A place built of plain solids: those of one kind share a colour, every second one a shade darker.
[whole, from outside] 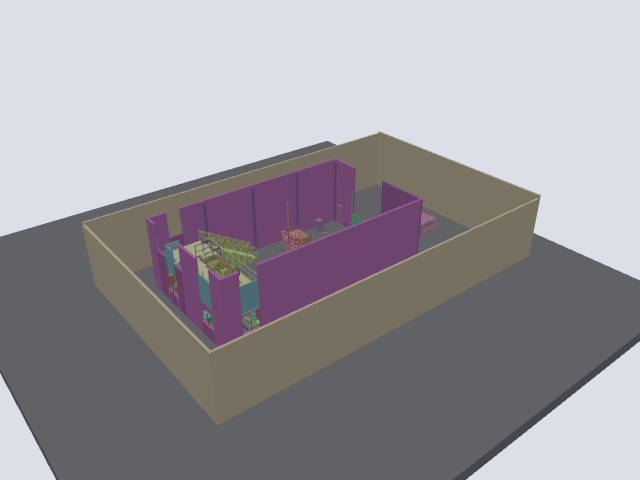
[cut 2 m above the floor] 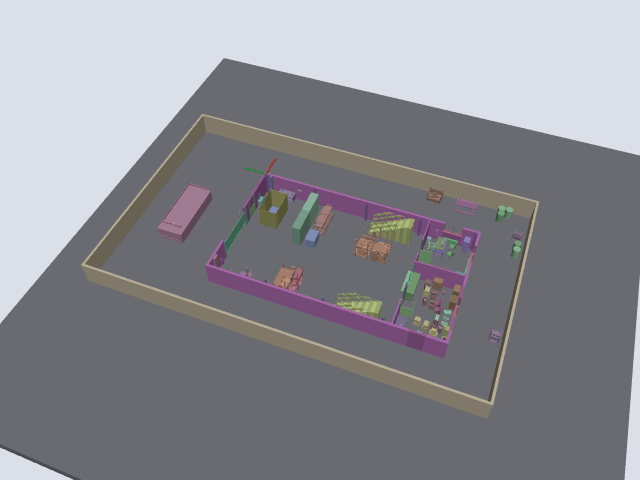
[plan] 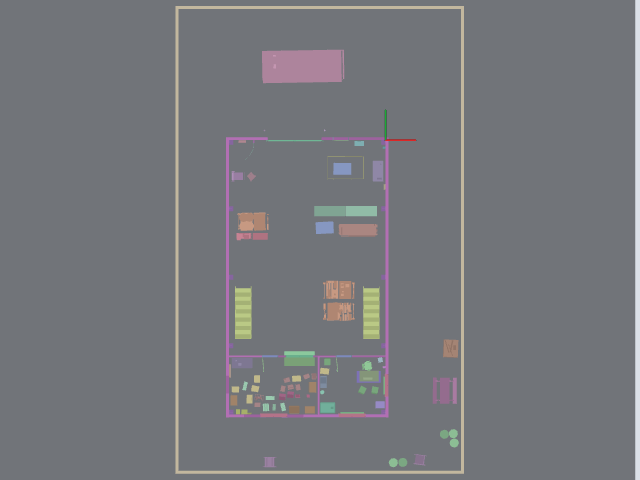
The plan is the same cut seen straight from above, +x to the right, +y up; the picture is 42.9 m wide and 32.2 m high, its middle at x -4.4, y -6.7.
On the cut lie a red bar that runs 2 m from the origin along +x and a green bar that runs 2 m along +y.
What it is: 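A works' own stores building on a factory's ground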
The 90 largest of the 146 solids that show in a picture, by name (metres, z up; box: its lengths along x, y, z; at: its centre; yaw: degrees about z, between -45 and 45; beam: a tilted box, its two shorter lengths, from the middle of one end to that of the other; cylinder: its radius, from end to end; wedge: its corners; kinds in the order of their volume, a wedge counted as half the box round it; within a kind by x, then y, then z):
{
 "yard_bound_1": {"box": [0.2, 31.37, 5.83], "at": [-13.99, -6.69, 2.87]},
 "yard_bound_2": {"box": [19.35, 0.2, 5.65], "at": [-4.41, -22.27, 2.78]},
 "yard_bound_3": {"box": [19.35, 0.2, 5.95], "at": [-4.41, 8.9, 2.93]},
 "yard_bound_4": {"box": [0.2, 31.37, 5.65], "at": [5.16, -6.69, 2.78]},
 "wall_1": {"box": [0.2, 1.61, 6.35], "at": [-10.6, -17.8, 3.12]},
 "wall_2": {"box": [0.2, 1.21, 4.1], "at": [-10.6, -16.4, 2.0]},
 "wall_3": {"box": [0.2, 1.31, 6.35], "at": [-10.6, -15.15, 3.12]},
 "wall_4": {"box": [0.2, 14.7, 6.35], "at": [-10.6, -7.15, 3.12]},
 "wall_5": {"box": [1.21, 0.2, 6.35], "at": [-10.1, -18.5, 3.12]},
 "wall_6": {"box": [2.21, 0.06, 2.75], "at": [-9.4, -14.53, 1.32]},
 "wall_7": {"box": [2.81, 0.2, 6.35], "at": [-9.3, 0.1, 3.12]},
 "wall_8": {"box": [1.11, 0.2, 4.1], "at": [-8.95, -18.5, 2.0]},
 "wall_9": {"box": [1.01, 0.2, 1.05], "at": [-7.5, -18.5, 0.47]},
 "wall_10": {"box": [1.11, 0.2, 4.1], "at": [-6.05, -18.5, 2.0]},
 "wall_11": {"box": [1.01, 0.2, 6.35], "at": [-5.0, -18.5, 3.12]},
 "wall_12": {"box": [0.06, 3.9, 2.75], "at": [-4.53, -16.45, 1.32]},
 "wall_13": {"box": [0.06, 3.9, 2.75], "at": [-4.47, -16.45, 1.32]},
 "wall_14": {"box": [1.36, 0.2, 6.35], "at": [-3.83, -18.5, 3.12]},
 "wall_15": {"box": [1.81, 0.2, 1.15], "at": [-2.25, -18.5, 0.53]},
 "wall_16": {"box": [4.51, 0.2, 6.35], "at": [-2.05, 0.1, 3.12]},
 "wall_17": {"box": [2.25, 0.06, 2.75], "at": [-1.13, -14.53, 1.32]},
 "wall_18": {"box": [1.56, 0.2, 6.35], "at": [-0.57, -18.5, 3.12]},
 "wall_19": {"box": [0.2, 1.41, 6.35], "at": [0.1, -17.9, 3.12]},
 "wall_20": {"box": [0.2, 1.51, 1.15], "at": [0.1, -16.45, 0.53]},
 "wall_21": {"box": [0.2, 1.21, 6.35], "at": [0.1, -15.1, 3.12]},
 "wall_22": {"box": [0.2, 14.7, 6.35], "at": [0.1, -7.15, 3.12]},
 "beyond_van_1": {"box": [0.16, 1.96, 0.22], "at": [-8.2, 4.99, 0.43], "yaw": 0.9},
 "beyond_van_2": {"box": [5.29, 2.16, 1.0], "at": [-5.6, 4.94, 0.79], "yaw": 0.9},
 "beyond_van_3": {"box": [4.61, 0.06, 0.2], "at": [-5.17, 6.0, 1.34], "yaw": 0.9},
 "beyond_van_4": {"box": [0.02, 1.96, 1.1], "at": [-2.85, 5.08, 0.87], "yaw": 0.9},
 "raised_floor_deck_1": {"box": [10.56, 4.02, 0.2], "at": [-5.25, -16.42, 2.8]},
 "longspan_1": {"box": [2.1, 0.7, 2.11], "at": [-3.73, -4.76, 1.01]},
 "longspan_2": {"box": [2.1, 0.7, 2.18], "at": [-1.63, -4.76, 1.04]},
 "rack1n_mid_1": {"cylinder": 0.3, "from": [-9.53, -5.78, 0.14], "to": [-9.53, -5.78, 1.02]},
 "rack1n_mid_2": {"cylinder": 0.3, "from": [-9.53, -5.19, 0.14], "to": [-9.53, -5.19, 1.02]},
 "rack1n_mid_3": {"cylinder": 0.3, "from": [-9.13, -5.77, 0.14], "to": [-9.13, -5.77, 1.02]},
 "rack1n_mid_4": {"cylinder": 0.3, "from": [-9.13, -5.17, 0.14], "to": [-9.13, -5.17, 1.02]},
 "rack1n_mid_5": {"box": [0.78, 1.1, 1.08], "at": [-8.46, -5.46, 0.49], "yaw": 1.5},
 "rack1n_mid_6": {"box": [0.17, 0.42, 1.09], "at": [-4.08, -11.18, 0.49]},
 "rack1n_mid_7": {"box": [0.68, 1.15, 1.08], "at": [-3.55, -11.49, 0.49]},
 "rack1n_mid_8": {"box": [0.8, 1.22, 0.2], "at": [-2.71, -10.06, 0.05]},
 "wall_over_deck_1": {"box": [1.06, 0.1, 2.22], "at": [-7.5, -18.46, 3.99]},
 "wall_over_deck_2": {"box": [4.56, 0.1, 2.22], "at": [-2.25, -18.46, 3.99]},
 "wall_over_deck_3": {"box": [0.1, 4.02, 2.22], "at": [0.06, -16.42, 3.99]},
 "crate_1": {"box": [1.2, 0.8, 0.95], "at": [-4.09, -5.88, 0.42], "yaw": 2.6},
 "crate_2": {"box": [1.2, 0.8, 0.95], "at": [-2.9, -1.93, 0.42], "yaw": -0.3},
 "beyond_drums_1": {"cylinder": 0.3, "from": [0.52, -21.64, -0.06], "to": [0.52, -21.64, 0.87]},
 "beyond_drums_2": {"cylinder": 0.3, "from": [1.16, -21.62, -0.06], "to": [1.16, -21.62, 0.87]},
 "beyond_drums_3": {"cylinder": 0.3, "from": [3.94, -19.73, -0.06], "to": [3.94, -19.73, 0.87]},
 "beyond_drums_4": {"cylinder": 0.3, "from": [4.55, -19.69, -0.06], "to": [4.55, -19.69, 0.87]},
 "beyond_drums_5": {"cylinder": 0.3, "from": [4.61, -20.32, -0.06], "to": [4.61, -20.32, 0.87]},
 "tool_cabinet_1": {"box": [0.46, 0.7, 0.92], "at": [-10.18, -17.46, 0.56]},
 "tool_cabinet_2": {"box": [0.7, 0.45, 0.89], "at": [-6.13, -18.09, 0.56]},
 "tool_cabinet_3": {"box": [0.65, 0.5, 0.88], "at": [-5.09, -18.09, 0.56]},
 "tool_cabinet_4": {"box": [0.46, 0.7, 0.91], "at": [-4.88, -16.58, 0.55]},
 "hatch_counter_1": {"box": [2.05, 0.6, 0.04], "at": [-5.78, -14.86, 0.94]},
 "hatch_counter_2": {"box": [2.03, 0.56, 0.84], "at": [-5.78, -14.84, 0.5]},
 "plan_chest_small_1": {"box": [0.92, 0.64, 0.93], "at": [-3.89, -17.96, 0.41]},
 "bar_rack_1": {"box": [2.49, 0.71, 0.16], "at": [-1.86, -5.98, 0.9]},
 "bar_rack_2": {"box": [1.79, 0.46, 0.21], "at": [-1.59, -6.24, 0.05]},
 "stillage_1": {"box": [1.08, 0.88, 0.42], "at": [-5.92, -15.63, 3.06], "yaw": -4.2},
 "filing_tall_1": {"box": [0.62, 0.47, 1.37], "at": [-0.36, -17.75, 0.64]},
 "carton_1": {"box": [0.35, 0.43, 0.36], "at": [-8.63, -16.02, 0.56], "yaw": -2.2},
 "carton_2": {"box": [0.79, 0.58, 0.34], "at": [-7.48, -15.61, 3.21], "yaw": -0.6},
 "carton_3": {"box": [0.47, 0.39, 0.36], "at": [-5.99, -16.0, 0.84], "yaw": 1.0},
 "carton_4": {"box": [0.6, 0.4, 0.45], "at": [-4.09, -15.5, 0.17], "yaw": -7.1},
 "wheelie_bin_1": {"box": [0.62, 0.51, 1.12], "at": [-9.88, -2.43, 0.51]},
 "mesh_cage_1": {"box": [0.025, 1.44, 1.9], "at": [-3.9, -1.85, 1.03]},
 "mesh_cage_2": {"box": [1.14, 0.025, 1.9], "at": [-3.3, -1.1, 1.03]},
 "mesh_cage_3": {"box": [1.17, 0.025, 1.81], "at": [-2.88, -2.6, 1.0]},
 "mesh_cage_4": {"box": [1.14, 0.025, 1.9], "at": [-2.1, -1.1, 1.03]},
 "mesh_cage_5": {"box": [0.025, 1.44, 1.9], "at": [-1.5, -1.85, 1.03]},
 "packing_desk_1": {"box": [1.4, 0.7, 0.14], "at": [-9.63, -14.96, 0.85]},
 "packing_desk_2": {"box": [0.7, 1.4, 0.11], "at": [-0.51, -2.08, 0.86]},
 "beyond_cable_drum_1": {"box": [0.3, 0.68, 0.58], "at": [-7.78, -21.6, 0.48], "yaw": -0.3},
 "beyond_cable_drum_2": {"box": [0.3, 0.64, 0.53], "at": [2.31, -21.45, 0.46], "yaw": -7.5},
 "sectional_door_1": {"box": [3.68, 0.042, 1.32], "at": [-6.1, -0.01, 1.04]},
 "radiator_1": {"box": [1.6, 0.14, 0.5], "at": [-2.25, -18.33, 0.2]},
 "radiator_2": {"box": [0.14, 1.2, 0.5], "at": [-0.07, -16.45, 0.2]},
 "door_leaf_1": {"box": [0.044, 0.99, 1.09], "at": [-8.21, -15.06, 0.49], "yaw": 3.8},
 "door_leaf_2": {"box": [0.044, 0.99, 2.14], "at": [-3.26, -15.06, 1.02], "yaw": 4.8},
 "door_leaf_3": {"box": [1.0, 0.044, 1.09], "at": [-3.0, 0.0, 0.49]},
 "fire_extinguisher_1": {"box": [0.64, 0.34, 0.79], "at": [-1.77, -0.22, 0.34]},
 "desk_load_drowned_1": {"box": [1.3, 0.72, 0.12], "at": [-1.1, -15.83, 0.79]},
 "shelving_bay_1": {"box": [1.0, 0.46, 0.24], "at": [-8.4, -6.45, 1.25]},
 "boiler_1": {"box": [0.4, 0.32, 0.85], "at": [-9.46, -18.24, 1.64]},
 "distribution_board_1": {"box": [0.5, 0.18, 1.1], "at": [-9.62, -0.09, 1.4]},
 "beyond_stillage_1": {"box": [0.98, 1.18, 0.08], "at": [4.37, -13.99, 0.14], "yaw": -2.1},
 "desk_frame_1": {"box": [1.6, 0.8, 0.07], "at": [-1.13, -15.88, 0.69]},
 "beyond_bench_table_1": {"box": [0.64, 1.74, 0.06], "at": [3.97, -16.81, 0.72], "yaw": -0.3}
}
